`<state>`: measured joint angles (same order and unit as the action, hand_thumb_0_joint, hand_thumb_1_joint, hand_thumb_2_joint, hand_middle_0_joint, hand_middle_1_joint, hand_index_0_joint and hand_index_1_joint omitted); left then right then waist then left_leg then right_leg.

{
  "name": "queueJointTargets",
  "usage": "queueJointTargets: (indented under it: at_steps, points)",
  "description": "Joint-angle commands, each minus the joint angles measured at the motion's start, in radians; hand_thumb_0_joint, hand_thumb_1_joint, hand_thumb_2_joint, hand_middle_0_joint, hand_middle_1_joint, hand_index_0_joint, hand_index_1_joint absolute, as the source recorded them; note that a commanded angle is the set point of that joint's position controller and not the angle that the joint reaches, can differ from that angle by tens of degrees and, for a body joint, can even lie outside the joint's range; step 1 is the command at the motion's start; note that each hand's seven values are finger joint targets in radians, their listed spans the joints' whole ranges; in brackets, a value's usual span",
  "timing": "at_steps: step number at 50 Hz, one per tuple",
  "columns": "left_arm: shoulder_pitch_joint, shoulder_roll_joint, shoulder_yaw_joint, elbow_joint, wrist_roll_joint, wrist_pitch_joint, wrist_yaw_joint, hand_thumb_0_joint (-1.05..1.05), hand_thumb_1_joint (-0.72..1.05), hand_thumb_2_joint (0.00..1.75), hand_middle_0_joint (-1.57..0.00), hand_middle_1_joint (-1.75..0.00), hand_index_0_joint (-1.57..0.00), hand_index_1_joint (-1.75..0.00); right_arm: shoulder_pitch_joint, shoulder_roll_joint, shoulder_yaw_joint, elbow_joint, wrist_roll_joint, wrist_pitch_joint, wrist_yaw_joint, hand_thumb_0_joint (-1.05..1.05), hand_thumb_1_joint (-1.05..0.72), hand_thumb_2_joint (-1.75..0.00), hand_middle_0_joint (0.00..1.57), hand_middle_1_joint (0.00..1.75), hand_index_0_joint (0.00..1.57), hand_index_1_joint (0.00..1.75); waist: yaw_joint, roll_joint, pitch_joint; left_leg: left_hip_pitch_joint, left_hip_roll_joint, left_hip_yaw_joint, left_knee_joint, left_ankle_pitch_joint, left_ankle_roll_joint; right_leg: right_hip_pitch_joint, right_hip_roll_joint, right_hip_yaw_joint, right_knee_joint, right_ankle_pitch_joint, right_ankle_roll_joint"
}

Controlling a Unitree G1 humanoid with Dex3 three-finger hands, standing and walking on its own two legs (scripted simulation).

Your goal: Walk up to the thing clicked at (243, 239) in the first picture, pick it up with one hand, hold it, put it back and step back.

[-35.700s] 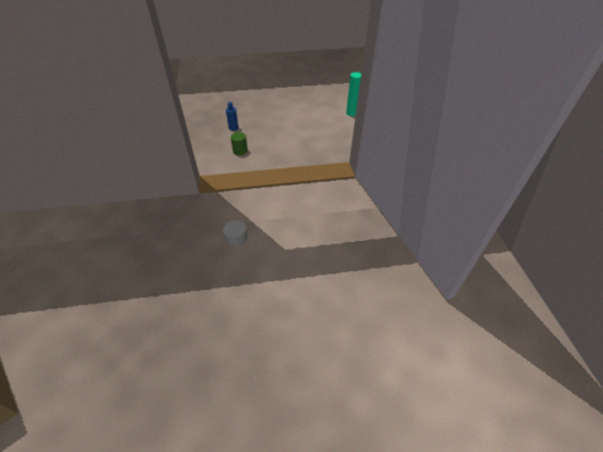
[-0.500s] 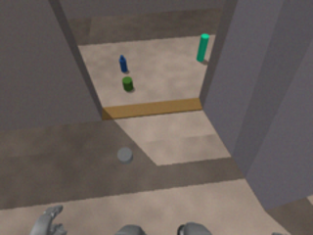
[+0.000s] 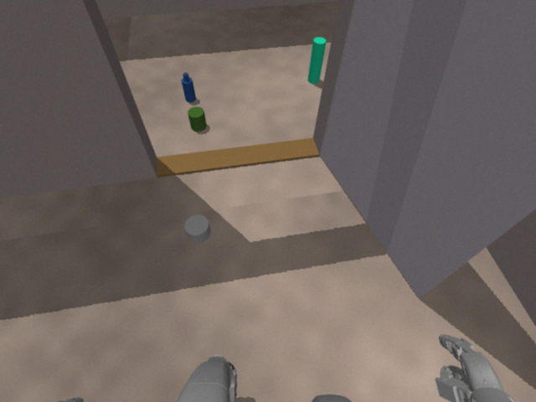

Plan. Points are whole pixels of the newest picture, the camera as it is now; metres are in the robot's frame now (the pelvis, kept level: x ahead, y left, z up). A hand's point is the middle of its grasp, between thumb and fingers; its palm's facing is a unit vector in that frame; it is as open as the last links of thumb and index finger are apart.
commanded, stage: step back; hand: left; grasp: from above
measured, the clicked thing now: (197, 228) +0.76 +0.31 -0.72
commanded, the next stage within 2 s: stand in 1.68 s
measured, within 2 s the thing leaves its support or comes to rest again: neither
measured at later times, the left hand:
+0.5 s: hand out of the picture -0.05 +0.25 -0.13, palm faces +0.10 -0.93 -0.34, open 7.4 cm
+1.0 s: hand out of the picture -0.25 +0.22 -0.12, palm faces +0.12 -0.90 -0.41, open 7.4 cm
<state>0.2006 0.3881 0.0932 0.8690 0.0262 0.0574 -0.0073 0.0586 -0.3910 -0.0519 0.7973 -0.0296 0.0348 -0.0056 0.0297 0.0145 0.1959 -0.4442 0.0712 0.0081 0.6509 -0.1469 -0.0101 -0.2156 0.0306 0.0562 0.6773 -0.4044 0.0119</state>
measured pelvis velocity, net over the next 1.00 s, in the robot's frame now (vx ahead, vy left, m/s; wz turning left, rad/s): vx -0.27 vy -0.06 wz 0.12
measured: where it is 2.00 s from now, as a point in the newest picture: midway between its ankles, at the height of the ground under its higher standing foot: outside the picture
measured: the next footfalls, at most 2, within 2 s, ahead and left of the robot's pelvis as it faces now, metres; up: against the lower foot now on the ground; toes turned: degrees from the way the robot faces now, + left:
left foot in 0.34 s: -0.11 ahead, +0.10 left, +0.00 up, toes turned +5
right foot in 0.70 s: -0.23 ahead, -0.19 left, +0.00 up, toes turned +6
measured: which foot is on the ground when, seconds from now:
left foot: down 0.00-0.02, up 0.04-0.32, down 0.34-0.72, up 0.74-0.98, down 1.00-1.00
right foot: down 0.00-0.36, up 0.38-0.68, down 0.70-1.00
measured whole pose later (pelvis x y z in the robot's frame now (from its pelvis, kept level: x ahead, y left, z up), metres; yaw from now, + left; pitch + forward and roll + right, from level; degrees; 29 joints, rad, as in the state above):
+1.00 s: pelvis -0.27 -0.06 +0.01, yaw +7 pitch -2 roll +0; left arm 0.24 0.37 0.08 0.94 0.05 0.00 -0.02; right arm 0.25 -0.40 -0.06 0.99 -0.03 0.02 0.02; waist 0.03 0.03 0.06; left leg -0.27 -0.02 -0.05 0.63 -0.41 -0.01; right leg -0.23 -0.03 -0.01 0.62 -0.37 0.01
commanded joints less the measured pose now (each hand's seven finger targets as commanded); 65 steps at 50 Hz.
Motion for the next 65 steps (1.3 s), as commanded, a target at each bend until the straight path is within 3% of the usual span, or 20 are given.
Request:
queueJointTargets:
  at_steps: [1, 2, 6, 13, 17, 19, 20, 24, 30, 34, 36, 37, 38, 41, 45, 49, 51, 52, 54, 65]
  points:
    - [0.096, 0.323, 0.088, -0.082, 0.021, -0.025, 0.002, 0.00, 0.90, 0.90, -0.20, -0.30, -0.20, -0.30, 0.004, -0.168, -0.058, -0.087, 0.020, -0.001, -0.023, 0.00, -0.90, -0.90, 0.20, 0.30, 0.20, 0.30, 0.020, -0.253, -0.163, -0.136, -0.168, -0.075, 0.210, -0.400, 0.016, -0.064, -0.309, 0.442, -0.411, -0.165, -0.191]
    - [-0.009, 0.394, 0.097, -0.127, 0.029, -0.024, 0.007, 0.00, 0.90, 0.90, -0.20, -0.30, -0.20, -0.30, 0.002, -0.209, -0.075, -0.072, 0.010, 0.003, -0.037, 0.00, -0.90, -0.90, 0.20, 0.30, 0.20, 0.30, 0.040, -0.326, -0.104, -0.033, -0.152, -0.135, 0.441, -0.451, -0.011, -0.329, -0.465, 0.587, -0.500, -0.220, -0.316]
    - [-0.192, 0.217, 0.061, -0.166, 0.018, -0.033, 0.023, 0.00, 0.90, 0.90, -0.20, -0.30, -0.20, -0.30, 0.161, -0.193, -0.062, 0.017, 0.026, -0.004, -0.024, 0.00, -0.90, -0.90, 0.20, 0.30, 0.20, 0.30, -0.081, -0.152, -0.096, -0.020, -0.211, -0.180, 0.558, -0.256, 0.000, -0.231, -0.203, 0.130, -0.350, 0.086, -0.148]
    - [-0.024, 0.205, 0.059, -0.165, 0.024, -0.021, 0.042, 0.00, 0.90, 0.90, -0.20, -0.30, -0.20, -0.30, 0.144, -0.156, -0.035, -0.015, 0.009, -0.035, -0.033, 0.00, -0.90, -0.90, 0.20, 0.30, 0.20, 0.30, 0.024, -0.244, -0.238, -0.034, -0.099, -0.066, 0.090, -0.386, -0.009, 0.205, -0.281, 0.141, -0.155, 0.562, -0.204]
    - [-0.042, 0.186, 0.031, -0.185, -0.002, 0.009, 0.030, 0.00, 0.90, 0.90, -0.20, -0.30, -0.20, -0.30, 0.248, -0.188, -0.060, 0.040, -0.005, -0.038, -0.031, 0.00, -0.90, -0.90, 0.20, 0.30, 0.20, 0.30, -0.013, -0.118, -0.272, 0.252, -0.067, -0.073, -0.296, 0.031, 0.027, 0.014, -0.191, 0.071, 0.025, 0.424, -0.107]
    - [-0.099, 0.175, 0.032, -0.207, -0.014, 0.009, 0.032, 0.00, 0.90, 0.90, -0.20, -0.30, -0.20, -0.30, 0.172, -0.369, -0.093, 0.006, -0.015, -0.031, -0.022, 0.00, -0.90, -0.90, 0.20, 0.30, 0.20, 0.30, -0.031, 0.215, -0.241, 0.237, 0.295, -0.502, -0.313, 0.223, 0.240, -0.266, 0.027, -0.036, 0.310, -0.192, -0.025]
    - [-0.155, 0.206, 0.047, -0.208, -0.002, 0.010, 0.041, 0.00, 0.90, 0.90, -0.20, -0.30, -0.20, -0.30, 0.145, -0.395, -0.099, -0.009, -0.017, -0.037, -0.027, 0.00, -0.90, -0.90, 0.20, 0.30, 0.20, 0.30, -0.067, 0.239, -0.201, 0.071, 0.375, -0.603, -0.341, 0.219, 0.332, -0.202, -0.003, 0.097, 0.488, -0.256, -0.016]
    - [-0.041, 0.191, 0.044, -0.139, -0.021, 0.013, 0.026, 0.00, 0.90, 0.90, -0.20, -0.30, -0.20, -0.30, 0.053, -0.234, -0.052, -0.025, -0.014, -0.043, -0.042, 0.00, -0.90, -0.90, 0.20, 0.30, 0.20, 0.30, 0.020, 0.084, -0.186, 0.176, 0.156, -0.215, -0.210, 0.386, 0.210, -0.269, 0.068, 0.134, 0.628, -0.094, -0.028]
    - [-0.047, 0.165, 0.025, -0.126, -0.003, -0.030, 0.015, 0.00, 0.90, 0.90, -0.20, -0.30, -0.20, -0.30, 0.141, -0.233, -0.065, -0.006, -0.009, -0.038, -0.030, 0.00, -0.90, -0.90, 0.20, 0.30, 0.20, 0.30, -0.061, 0.165, -0.266, 0.395, 0.156, -0.215, -0.184, 0.080, 0.232, -0.219, -0.014, 0.025, 0.137, -0.116, 0.008]
    - [0.094, 0.162, 0.030, -0.001, 0.005, -0.067, 0.017, 0.00, 0.90, 0.90, -0.20, -0.30, -0.20, -0.30, 0.092, -0.249, -0.064, -0.002, -0.008, -0.006, -0.012, 0.00, -0.90, -0.90, 0.20, 0.30, 0.20, 0.30, -0.008, 0.160, -0.295, 0.227, 0.101, -0.140, -0.046, -0.075, 0.164, 0.078, 0.006, -0.051, -0.371, 0.071, -0.036]
    - [0.087, 0.292, 0.063, -0.001, 0.025, -0.080, 0.022, 0.00, 0.90, 0.90, -0.20, -0.30, -0.20, -0.30, 0.098, -0.125, -0.026, -0.032, 0.000, -0.009, -0.011, 0.00, -0.90, -0.90, 0.20, 0.30, 0.20, 0.30, -0.008, -0.197, -0.216, -0.166, -0.083, -0.078, 0.166, -0.374, 0.041, 0.149, -0.244, 0.421, -0.379, -0.052, -0.109]
    - [-0.010, 0.371, 0.073, -0.046, 0.028, -0.076, 0.022, 0.00, 0.90, 0.90, -0.20, -0.30, -0.20, -0.30, 0.015, -0.180, -0.047, -0.038, -0.003, -0.012, -0.025, 0.00, -0.90, -0.90, 0.20, 0.30, 0.20, 0.30, 0.037, -0.196, -0.160, -0.043, -0.063, -0.163, 0.235, -0.427, 0.005, -0.163, -0.410, 0.549, -0.425, -0.229, -0.253]
    - [-0.095, 0.359, 0.066, -0.057, 0.025, -0.073, 0.020, 0.00, 0.90, 0.90, -0.20, -0.30, -0.20, -0.30, 0.022, -0.227, -0.067, -0.003, -0.002, -0.014, -0.021, 0.00, -0.90, -0.90, 0.20, 0.30, 0.20, 0.30, 0.007, -0.192, -0.070, 0.072, -0.044, -0.174, 0.303, -0.381, 0.002, -0.364, -0.415, 0.543, -0.465, -0.364, -0.256]
    - [-0.125, 0.238, 0.042, -0.046, 0.018, -0.092, 0.025, 0.00, 0.90, 0.90, -0.20, -0.30, -0.20, -0.30, 0.077, -0.183, -0.047, 0.047, 0.017, -0.028, -0.005, 0.00, -0.90, -0.90, 0.20, 0.30, 0.20, 0.30, -0.038, -0.136, -0.062, -0.031, -0.115, -0.141, 0.280, -0.239, 0.007, -0.103, -0.221, 0.208, -0.352, 0.037, -0.156]
    - [-0.003, 0.272, 0.051, -0.014, 0.026, -0.102, 0.014, 0.00, 0.90, 0.90, -0.20, -0.30, -0.20, -0.30, 0.046, -0.177, -0.038, 0.047, 0.002, -0.049, 0.007, 0.00, -0.90, -0.90, 0.20, 0.30, 0.20, 0.30, 0.030, -0.213, -0.096, -0.011, -0.088, -0.091, 0.108, -0.322, -0.007, -0.004, -0.253, 0.246, -0.361, -0.093, -0.175]
    - [-0.035, 0.261, 0.041, -0.023, 0.011, -0.081, 0.004, 0.00, 0.90, 0.90, -0.20, -0.30, -0.20, -0.30, 0.143, -0.167, -0.055, 0.100, -0.001, -0.076, 0.016, 0.00, -0.90, -0.90, 0.20, 0.30, 0.20, 0.30, -0.019, -0.184, -0.139, 0.214, -0.112, 0.006, -0.250, -0.236, 0.015, -0.018, -0.241, 0.157, -0.248, 0.015, -0.166]
    - [0.002, 0.168, 0.007, -0.020, 0.002, -0.080, 0.003, 0.00, 0.90, 0.90, -0.20, -0.30, -0.20, -0.30, 0.205, -0.204, -0.078, 0.122, -0.010, -0.094, 0.006, 0.00, -0.90, -0.90, 0.20, 0.30, 0.20, 0.30, -0.040, -0.024, -0.232, 0.476, 0.003, -0.228, -0.339, -0.187, 0.067, -0.169, -0.134, 0.036, 0.031, 0.168, -0.087]
    - [-0.026, 0.123, -0.006, -0.038, -0.011, -0.082, 0.002, 0.00, 0.90, 0.90, -0.20, -0.30, -0.20, -0.30, 0.226, -0.299, -0.097, 0.119, -0.013, -0.096, 0.005, 0.00, -0.90, -0.90, 0.20, 0.30, 0.20, 0.30, -0.062, 0.171, -0.228, 0.544, 0.208, -0.553, -0.395, -0.309, 0.174, -0.402, -0.001, -0.096, 0.197, -0.075, -0.039]
    - [-0.088, 0.246, 0.026, -0.031, -0.002, -0.084, 0.011, 0.00, 0.90, 0.90, -0.20, -0.30, -0.20, -0.30, 0.226, -0.334, -0.108, 0.115, -0.004, -0.091, 0.008, 0.00, -0.90, -0.90, 0.20, 0.30, 0.20, 0.30, -0.070, 0.079, -0.108, 0.292, 0.298, -0.609, -0.442, -0.489, 0.295, -0.342, -0.089, 0.019, 0.296, -0.162, -0.052]
    - [0.071, 0.179, 0.027, 0.071, -0.002, -0.113, 0.016, 0.00, 0.90, 0.90, -0.20, -0.30, -0.20, -0.30, 0.104, -0.151, -0.033, 0.074, 0.018, -0.057, 0.008, 0.00, -0.90, -0.90, 0.20, 0.30, 0.20, 0.30, 0.035, 0.067, -0.203, 0.058, 0.031, -0.137, -0.081, -0.049, 0.101, 0.193, -0.023, -0.094, -0.262, 0.215, -0.032]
